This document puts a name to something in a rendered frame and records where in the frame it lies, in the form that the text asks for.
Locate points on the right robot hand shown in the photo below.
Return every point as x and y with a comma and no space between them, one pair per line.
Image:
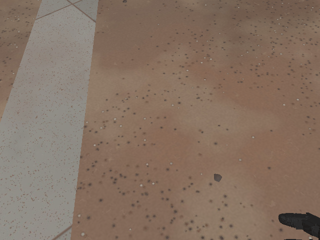
308,222

